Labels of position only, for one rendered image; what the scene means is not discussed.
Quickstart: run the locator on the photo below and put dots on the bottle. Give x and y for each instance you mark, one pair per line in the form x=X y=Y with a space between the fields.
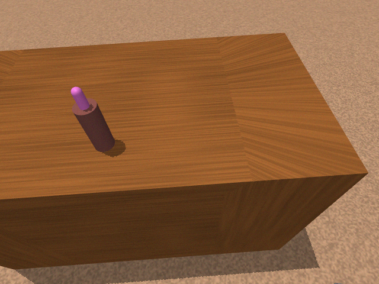
x=90 y=117

